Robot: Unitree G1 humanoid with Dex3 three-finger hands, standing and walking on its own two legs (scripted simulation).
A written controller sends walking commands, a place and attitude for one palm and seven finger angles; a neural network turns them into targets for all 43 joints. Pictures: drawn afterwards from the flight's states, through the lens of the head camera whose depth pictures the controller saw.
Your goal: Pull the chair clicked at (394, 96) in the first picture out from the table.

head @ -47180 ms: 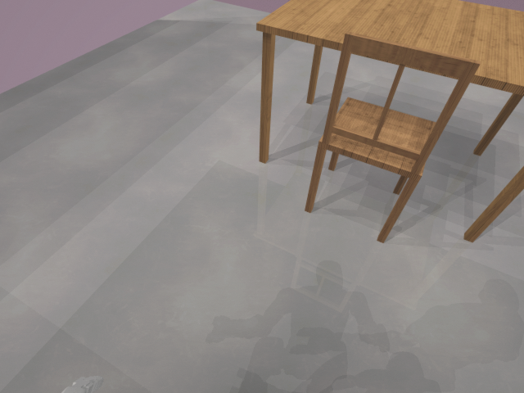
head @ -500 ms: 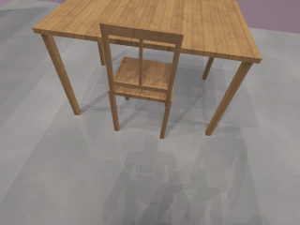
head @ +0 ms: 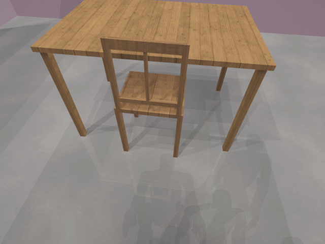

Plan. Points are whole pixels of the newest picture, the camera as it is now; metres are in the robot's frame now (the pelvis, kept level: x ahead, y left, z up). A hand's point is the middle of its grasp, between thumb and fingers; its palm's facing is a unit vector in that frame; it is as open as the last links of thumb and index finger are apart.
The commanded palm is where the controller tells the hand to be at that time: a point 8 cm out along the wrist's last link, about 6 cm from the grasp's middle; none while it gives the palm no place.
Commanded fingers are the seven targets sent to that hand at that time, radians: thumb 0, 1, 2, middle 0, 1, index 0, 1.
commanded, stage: let the arm hang, fingers relaxed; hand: left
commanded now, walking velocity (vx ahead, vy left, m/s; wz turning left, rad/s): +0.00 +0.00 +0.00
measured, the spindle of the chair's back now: (146, 78) +0.85 +0.12 -0.10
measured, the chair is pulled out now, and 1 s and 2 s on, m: -0.12 -0.12 -0.12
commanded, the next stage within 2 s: look to check the result in 0.12 s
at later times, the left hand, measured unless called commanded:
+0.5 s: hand out of the picture +0.01 +0.16 -0.18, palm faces +0.02 -0.98 -0.18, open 7.3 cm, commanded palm none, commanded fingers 0.00 0.90 0.90 -0.20 -0.30 -0.20 -0.30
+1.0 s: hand out of the picture +0.02 +0.16 -0.18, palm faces +0.02 -0.98 -0.17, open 7.3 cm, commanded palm none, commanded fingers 0.00 0.90 0.90 -0.20 -0.30 -0.20 -0.30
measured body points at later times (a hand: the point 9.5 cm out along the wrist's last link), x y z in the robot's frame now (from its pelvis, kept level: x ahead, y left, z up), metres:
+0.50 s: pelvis +0.01 -0.01 +0.00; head +0.03 -0.01 +0.45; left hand +0.01 +0.21 -0.16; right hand +0.00 -0.22 -0.16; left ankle +0.03 +0.11 -0.74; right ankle -0.01 -0.10 -0.74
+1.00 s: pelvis +0.02 -0.01 +0.00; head +0.04 +0.00 +0.45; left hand +0.02 +0.21 -0.16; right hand +0.00 -0.22 -0.16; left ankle +0.03 +0.11 -0.74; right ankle -0.01 -0.10 -0.74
